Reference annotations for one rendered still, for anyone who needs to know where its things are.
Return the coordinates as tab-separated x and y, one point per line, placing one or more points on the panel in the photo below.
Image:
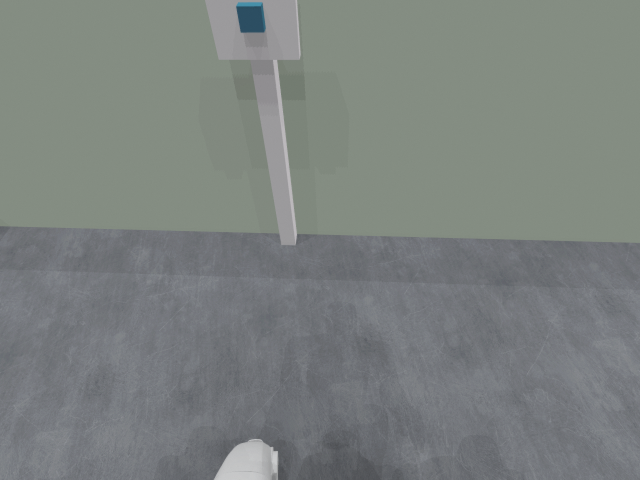
280	41

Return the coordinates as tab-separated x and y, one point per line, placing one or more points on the left robot thigh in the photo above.
250	461

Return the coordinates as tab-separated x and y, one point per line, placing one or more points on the button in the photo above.
251	17

